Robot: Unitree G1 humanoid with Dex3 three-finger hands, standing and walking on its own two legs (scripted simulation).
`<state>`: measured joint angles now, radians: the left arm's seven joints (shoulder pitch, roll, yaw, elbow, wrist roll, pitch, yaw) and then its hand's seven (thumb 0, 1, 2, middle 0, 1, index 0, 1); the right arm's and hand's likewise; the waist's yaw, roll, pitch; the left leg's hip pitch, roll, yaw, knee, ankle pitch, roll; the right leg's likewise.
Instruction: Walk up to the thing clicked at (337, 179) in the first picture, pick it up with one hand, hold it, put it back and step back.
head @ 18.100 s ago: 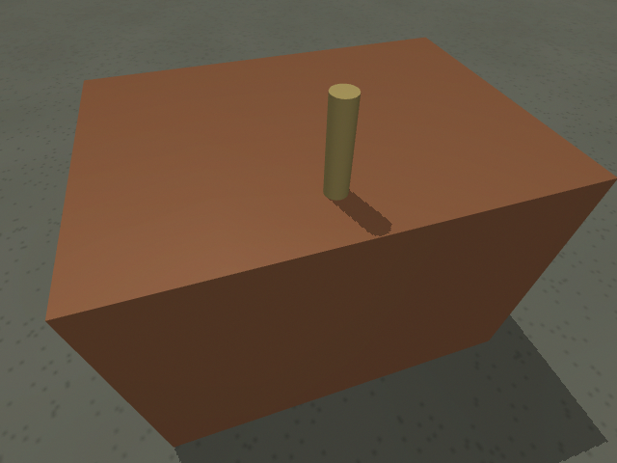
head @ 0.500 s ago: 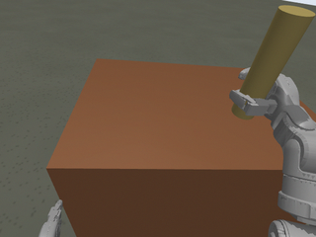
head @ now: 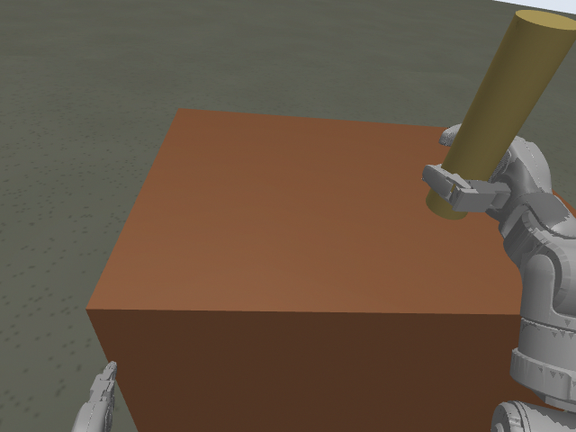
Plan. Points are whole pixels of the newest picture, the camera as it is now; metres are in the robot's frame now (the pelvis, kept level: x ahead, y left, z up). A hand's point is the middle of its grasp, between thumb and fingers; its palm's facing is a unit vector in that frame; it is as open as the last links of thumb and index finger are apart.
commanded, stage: hold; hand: right
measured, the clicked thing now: (486, 131) +0.33 -0.18 +0.33
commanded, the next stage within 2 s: crouch in 1.62 s
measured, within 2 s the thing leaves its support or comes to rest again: neither
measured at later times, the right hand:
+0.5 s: hand (463, 171) +0.33 -0.17 +0.28, palm faces +0.13 +0.99 -0.02, open 7.4 cm
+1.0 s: hand (460, 178) +0.33 -0.17 +0.28, palm faces +0.11 +0.99 -0.03, open 7.4 cm
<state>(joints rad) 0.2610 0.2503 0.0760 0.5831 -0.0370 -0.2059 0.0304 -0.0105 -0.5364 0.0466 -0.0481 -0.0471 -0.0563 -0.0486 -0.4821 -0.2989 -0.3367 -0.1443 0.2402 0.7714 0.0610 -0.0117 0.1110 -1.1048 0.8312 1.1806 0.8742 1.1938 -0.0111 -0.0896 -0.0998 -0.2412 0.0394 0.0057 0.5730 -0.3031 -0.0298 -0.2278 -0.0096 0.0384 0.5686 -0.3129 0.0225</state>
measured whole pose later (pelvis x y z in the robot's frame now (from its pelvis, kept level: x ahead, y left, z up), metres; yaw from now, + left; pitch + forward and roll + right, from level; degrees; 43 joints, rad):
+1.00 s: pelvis -0.01 +0.00 +0.00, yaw +0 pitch -2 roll +0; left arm 0.26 0.25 0.07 0.63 -0.04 -0.23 0.03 -0.01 -0.54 0.05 -0.05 -0.05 -0.05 -0.05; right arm -0.50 -0.30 -0.32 -0.14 0.22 0.76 0.06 -0.01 0.12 -1.11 0.83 1.18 0.88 1.19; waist -0.01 -0.08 -0.08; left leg -0.24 0.04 0.01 0.57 -0.28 -0.03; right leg -0.23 -0.01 0.04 0.57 -0.30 0.03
